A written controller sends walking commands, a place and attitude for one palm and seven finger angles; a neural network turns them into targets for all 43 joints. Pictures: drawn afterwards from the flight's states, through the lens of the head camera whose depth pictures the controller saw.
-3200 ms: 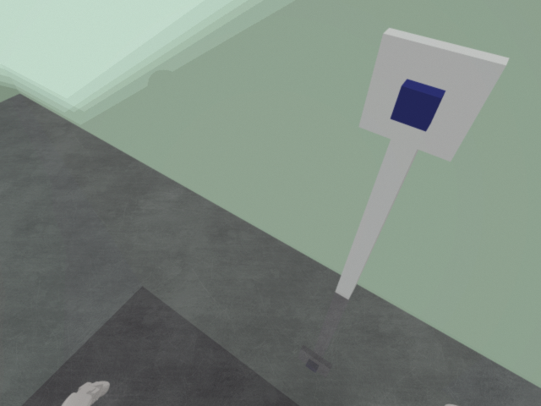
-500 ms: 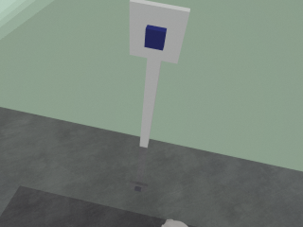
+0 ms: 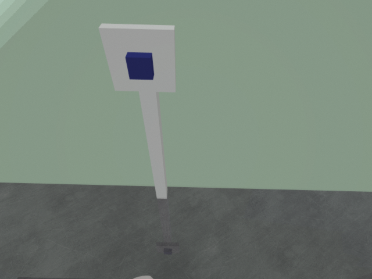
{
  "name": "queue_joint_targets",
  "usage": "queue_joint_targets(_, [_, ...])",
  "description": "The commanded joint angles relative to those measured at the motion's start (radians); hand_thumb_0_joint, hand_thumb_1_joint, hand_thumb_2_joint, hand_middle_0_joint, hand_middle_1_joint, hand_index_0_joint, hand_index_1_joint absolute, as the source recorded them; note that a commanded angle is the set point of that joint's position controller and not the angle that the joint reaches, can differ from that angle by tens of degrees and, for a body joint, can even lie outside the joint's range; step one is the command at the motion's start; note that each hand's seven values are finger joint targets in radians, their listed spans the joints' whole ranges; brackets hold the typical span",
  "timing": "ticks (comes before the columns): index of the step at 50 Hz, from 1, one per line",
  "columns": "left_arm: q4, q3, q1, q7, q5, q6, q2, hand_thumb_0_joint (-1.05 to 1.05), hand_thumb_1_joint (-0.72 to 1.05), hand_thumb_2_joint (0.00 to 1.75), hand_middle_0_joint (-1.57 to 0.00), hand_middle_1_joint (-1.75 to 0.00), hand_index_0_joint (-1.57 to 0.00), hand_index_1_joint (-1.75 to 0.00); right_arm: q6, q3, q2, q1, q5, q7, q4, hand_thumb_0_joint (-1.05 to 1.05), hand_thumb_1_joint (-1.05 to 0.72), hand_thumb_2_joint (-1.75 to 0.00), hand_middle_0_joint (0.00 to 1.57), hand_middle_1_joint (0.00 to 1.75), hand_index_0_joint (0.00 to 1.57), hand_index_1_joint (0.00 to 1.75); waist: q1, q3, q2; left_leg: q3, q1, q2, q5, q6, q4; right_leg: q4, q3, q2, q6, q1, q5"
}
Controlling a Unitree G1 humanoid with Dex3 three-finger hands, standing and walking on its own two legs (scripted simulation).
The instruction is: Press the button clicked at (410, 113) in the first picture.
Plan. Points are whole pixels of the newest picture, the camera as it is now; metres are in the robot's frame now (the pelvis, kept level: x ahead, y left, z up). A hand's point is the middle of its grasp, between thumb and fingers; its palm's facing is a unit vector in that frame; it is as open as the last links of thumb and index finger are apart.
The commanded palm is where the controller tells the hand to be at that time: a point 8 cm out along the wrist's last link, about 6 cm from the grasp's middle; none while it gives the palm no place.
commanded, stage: take the last steps up to it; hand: left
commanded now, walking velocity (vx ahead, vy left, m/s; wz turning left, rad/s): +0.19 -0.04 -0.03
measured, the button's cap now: (140, 65) +0.65 +0.15 +0.13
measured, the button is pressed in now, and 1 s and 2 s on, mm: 0 0 0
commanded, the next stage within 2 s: come to a stop and stand still in 0.20 s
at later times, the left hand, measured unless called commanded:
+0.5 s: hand out of the picture +0.14 +0.20 -0.18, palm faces -0.01 -0.99 -0.17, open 7.3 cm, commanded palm none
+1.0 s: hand out of the picture +0.15 +0.21 -0.18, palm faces +0.04 -0.98 -0.21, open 7.3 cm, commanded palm none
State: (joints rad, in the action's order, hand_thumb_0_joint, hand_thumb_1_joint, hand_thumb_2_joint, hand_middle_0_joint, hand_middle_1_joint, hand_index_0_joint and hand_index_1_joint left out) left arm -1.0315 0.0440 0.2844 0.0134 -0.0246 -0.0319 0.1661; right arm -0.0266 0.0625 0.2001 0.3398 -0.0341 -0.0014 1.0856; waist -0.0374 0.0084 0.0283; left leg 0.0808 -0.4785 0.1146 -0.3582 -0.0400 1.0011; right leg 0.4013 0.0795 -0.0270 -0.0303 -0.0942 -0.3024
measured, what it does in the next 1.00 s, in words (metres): steps on the spot: left foot, then right foot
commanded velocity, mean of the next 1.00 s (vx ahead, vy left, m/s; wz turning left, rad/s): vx -0.02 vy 0.02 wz -0.01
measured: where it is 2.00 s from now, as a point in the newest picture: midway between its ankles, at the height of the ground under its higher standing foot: outside the picture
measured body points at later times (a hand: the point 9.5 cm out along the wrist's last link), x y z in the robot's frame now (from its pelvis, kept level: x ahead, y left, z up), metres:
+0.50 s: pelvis +0.11 +0.03 +0.00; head +0.13 +0.05 +0.45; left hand +0.14 +0.26 -0.16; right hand +0.09 -0.18 -0.15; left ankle +0.11 +0.12 -0.74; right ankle +0.14 -0.12 -0.70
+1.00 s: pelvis +0.09 +0.02 +0.00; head +0.11 +0.03 +0.44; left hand +0.15 +0.26 -0.16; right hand +0.15 -0.23 -0.15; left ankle +0.06 +0.15 -0.73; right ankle +0.15 -0.11 -0.74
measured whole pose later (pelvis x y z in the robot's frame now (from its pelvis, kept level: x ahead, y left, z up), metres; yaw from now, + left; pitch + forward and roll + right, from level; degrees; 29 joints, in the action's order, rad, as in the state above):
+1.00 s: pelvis +0.09 +0.02 +0.00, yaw -2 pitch +0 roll +0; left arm -1.01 0.05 0.20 0.02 -0.04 0.01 0.17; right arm -0.03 0.07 0.21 0.20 -0.02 -0.01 1.02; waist 0.03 0.03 -0.01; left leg 0.05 -0.24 0.04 -0.38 -0.03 0.62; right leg 0.49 0.11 0.08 0.01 -0.34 -0.15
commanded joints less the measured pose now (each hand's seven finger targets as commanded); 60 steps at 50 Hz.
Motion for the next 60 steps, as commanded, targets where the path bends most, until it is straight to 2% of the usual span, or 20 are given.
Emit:
queue_joint_targets(1, [-0.006,0.015,0.067,0.009,-0.001,-0.023,0.138,0.0,0.9,0.9,-0.2,-0.3,-0.2,-0.3,0.037,-0.003,0.017,-0.06,0.007,0.009,-0.088,0.0,-0.9,-0.9,0.2,0.3,0.2,0.3,0.029,0.093,-0.14,0.01,-0.052,0.009,0.041,-0.002,-0.14,-0.189,-0.197,0.264,-0.157,-0.053,0.22])
queue_joint_targets(4, [-0.038,0.018,0.088,0.009,-0.002,-0.02,0.153,0.0,0.9,0.9,-0.2,-0.3,-0.2,-0.3,0.051,-0.008,0.011,-0.081,0.013,0.01,-0.093,0.0,-0.9,-0.9,0.2,0.3,0.2,0.3,0.033,0.084,-0.168,0.034,0.047,-0.013,0.051,0.013,-0.284,-0.135,-0.18,0.254,-0.136,-0.05,0.269])
queue_joint_targets(7, [-0.052,0.015,0.085,0.006,0.005,-0.008,0.122,0.0,0.9,0.9,-0.2,-0.3,-0.2,-0.3,0.069,-0.004,0.04,0.08,0.008,-0.004,-0.029,0.0,-0.9,-0.9,0.2,0.3,0.2,0.3,-0.037,0.048,-0.055,0.051,0.36,-0.045,0.186,0.026,-0.488,0.07,-0.115,0.166,-0.076,-0.173,0.205])
queue_joint_targets(9, [-0.025,0.002,0.143,-0.003,0.015,-0.001,0.04,0.0,0.9,0.9,-0.2,-0.3,-0.2,-0.3,0.074,0.024,0.208,0.246,-0.004,-0.02,0.01,0.0,-0.9,-0.9,0.2,0.3,0.2,0.3,-0.056,-0.057,0.335,-0.44,0.535,0.331,0.149,0.176,-0.738,0.571,0.033,-0.018,0.006,-0.401,-0.297])
queue_joint_targets(10, [-0.014,0.005,0.114,0.005,0.001,0.014,0.067,0.0,0.9,0.9,-0.2,-0.3,-0.2,-0.3,0.065,0.02,0.206,0.228,0.002,-0.033,0.011,0.0,-0.9,-0.9,0.2,0.3,0.2,0.3,-0.059,-0.049,0.329,-0.528,0.451,0.372,-0.033,0.201,-0.81,0.747,-0.065,0.013,-0.007,-0.432,-0.32])
queue_joint_targets(13, [-0.022,0.009,0.037,-0.017,-0.009,0.009,0.042,0.0,0.9,0.9,-0.2,-0.3,-0.2,-0.3,0.08,-0.009,0.072,0.067,0.005,-0.036,-0.027,0.0,-0.9,-0.9,0.2,0.3,0.2,0.3,-0.002,0.107,0.032,-0.315,0.253,0.257,0.001,0.177,-0.833,0.779,-0.09,0.113,0.007,-0.466,-0.09])
queue_joint_targets(18, [-0.058,-0.001,0.121,-0.005,0.001,0.046,-0.006,0.0,0.9,0.9,-0.2,-0.3,-0.2,-0.3,0.086,-0.026,0.043,0.003,0.016,-0.047,-0.022,0.0,-0.9,-0.9,0.2,0.3,0.2,0.3,0.053,0.025,0.073,-0.057,0.259,0.17,0.519,0.159,-0.762,0.555,-0.055,0.113,0.059,-0.323,0.002])
queue_joint_targets(26, [0.004,0.012,0.011,0.016,0.0,0.062,0.026,0.0,0.9,0.9,-0.2,-0.3,-0.2,-0.3,0.04,0.015,0.063,-0.011,0.012,-0.048,-0.008,0.0,-0.9,-0.9,0.2,0.3,0.2,0.3,0.03,0.065,0.16,-0.057,0.252,0.189,0.643,0.183,-0.652,0.314,-0.004,0.089,0.056,-0.249,-0.024])
queue_joint_targets(29, [-0.001,0.019,0.072,0.02,-0.004,0.043,0.05,0.0,0.9,0.9,-0.2,-0.3,-0.2,-0.3,0.028,0.027,0.063,-0.028,0.015,-0.04,-0.018,0.0,-0.9,-0.9,0.2,0.3,0.2,0.3,0.065,0.007,0.084,-0.027,0.249,0.136,0.482,0.12,-0.524,0.094,-0.001,0.1,0.048,-0.13,0.201])
queue_joint_targets(31, [0.01,0.033,0.052,0.03,-0.012,0.023,0.164,0.0,0.9,0.9,-0.2,-0.3,-0.2,-0.3,0.02,0.019,-0.031,0.041,0.027,-0.027,-0.035,0.0,-0.9,-0.9,0.2,0.3,0.2,0.3,0.031,-0.049,-0.237,0.077,0.098,-0.042,-0.031,0.024,-0.303,0.02,-0.257,0.366,-0.051,-0.019,0.668])
queue_joint_targets(33, [0.022,0.037,0.053,0.032,-0.002,0.02,0.177,0.0,0.9,0.9,-0.2,-0.3,-0.2,-0.3,-0.015,0.019,-0.027,-0.001,0.026,-0.032,-0.051,0.0,-0.9,-0.9,0.2,0.3,0.2,0.3,0.061,-0.091,-0.308,-0.053,0.096,-0.076,-0.266,0.02,-0.037,-0.058,-0.315,0.426,-0.16,-0.104,0.658])
queue_joint_targets(36, [0.053,0.034,-0.042,0.041,-0.003,0.025,0.136,0.0,0.9,0.9,-0.2,-0.3,-0.2,-0.3,-0.021,0.021,-0.003,-0.009,0.019,-0.024,-0.037,0.0,-0.9,-0.9,0.2,0.3,0.2,0.3,0.038,-0.043,-0.181,-0.086,0.029,-0.066,-0.13,0.006,0.104,-0.042,-0.228,0.362,-0.154,-0.104,0.578])
queue_joint_targets(39, [0.06,0.041,-0.03,0.04,-0.004,0.024,0.153,0.0,0.9,0.9,-0.2,-0.3,-0.2,-0.3,-0.023,0.022,0.018,-0.046,0.015,-0.015,-0.058,0.0,-0.9,-0.9,0.2,0.3,0.2,0.3,0.061,-0.053,-0.172,-0.086,0.017,-0.07,-0.089,-0.011,0.074,-0.06,-0.217,0.358,-0.145,-0.076,0.486])
queue_joint_targets(46, [0.061,0.051,-0.029,0.027,-0.015,0.035,0.197,0.0,0.9,0.9,-0.2,-0.3,-0.2,-0.3,-0.004,0.004,0.021,-0.068,0.02,-0.003,-0.095,0.0,-0.9,-0.9,0.2,0.3,0.2,0.3,0.077,-0.051,-0.202,-0.033,0.148,-0.082,-0.092,0.009,-0.284,-0.135,-0.251,0.329,-0.135,-0.108,0.094])
queue_joint_targets(49, [0.057,0.042,-0.078,0.022,-0.002,0.046,0.183,0.0,0.9,0.9,-0.2,-0.3,-0.2,-0.3,0.012,-0.005,0.02,0.043,0.022,-0.01,-0.055,0.0,-0.9,-0.9,0.2,0.3,0.2,0.3,0.017,-0.043,-0.179,0.001,0.376,-0.091,0.073,0.024,-0.583,-0.096,-0.187,0.257,-0.056,-0.261,-0.076])
queue_joint_targets(50, [0.06,0.034,-0.087,0.018,0.003,0.052,0.152,0.0,0.9,0.9,-0.2,-0.3,-0.2,-0.3,0.018,-0.004,0.047,0.071,0.02,-0.01,-0.052,0.0,-0.9,-0.9,0.2,0.3,0.2,0.3,0.007,-0.033,-0.074,-0.069,0.406,-0.044,0.047,0.038,-0.659,-0.016,-0.137,0.197,-0.014,-0.32,-0.139])
queue_joint_targets(52, [0.076,0.02,-0.086,0.01,0.009,0.065,0.079,0.0,0.9,0.9,-0.2,-0.3,-0.2,-0.3,0.022,0.005,0.143,-0.037,0.006,-0.019,-0.099,0.0,-0.9,-0.9,0.2,0.3,0.2,0.3,0.028,0.096,0.243,-0.369,0.11,0.186,-0.269,0.143,-0.9,0.226,-0.003,0.072,0.053,-0.323,-0.104])
queue_joint_targets(53, [0.057,0.019,-0.088,0.011,-0.003,0.071,0.084,0.0,0.9,0.9,-0.2,-0.3,-0.2,-0.3,0.027,0.0,0.13,-0.104,0.008,-0.025,-0.108,0.0,-0.9,-0.9,0.2,0.3,0.2,0.3,0.04,0.129,0.266,-0.364,0.025,0.177,-0.255,0.159,-0.936,0.331,-0.053,0.084,0.048,-0.273,-0.099])
queue_joint_targets(56, [-0.003,0.009,0.017,0.001,-0.005,0.062,0.069,0.0,0.9,0.9,-0.2,-0.3,-0.2,-0.3,0.035,-0.021,0.094,-0.161,0.013,-0.035,-0.102,0.0,-0.9,-0.9,0.2,0.3,0.2,0.3,0.088,0.101,0.133,-0.212,0.126,0.101,0.026,0.16,-0.838,0.427,-0.074,0.082,0.041,-0.275,-0.07])
queue_joint_targets(60, [-0.017,-0.015,-0.002,0.008,0.006,0.038,0.05,0.0,0.9,0.9,-0.2,-0.3,-0.2,-0.3,0.047,-0.019,0.081,-0.046,0.018,-0.043,-0.035,0.0,-0.9,-0.9,0.2,0.3,0.2,0.3,0.042,0.009,0.089,-0.159,0.406,0.089,0.563,0.172,-0.69,0.171,-0.04,0.084,0.057,-0.261,-0.056])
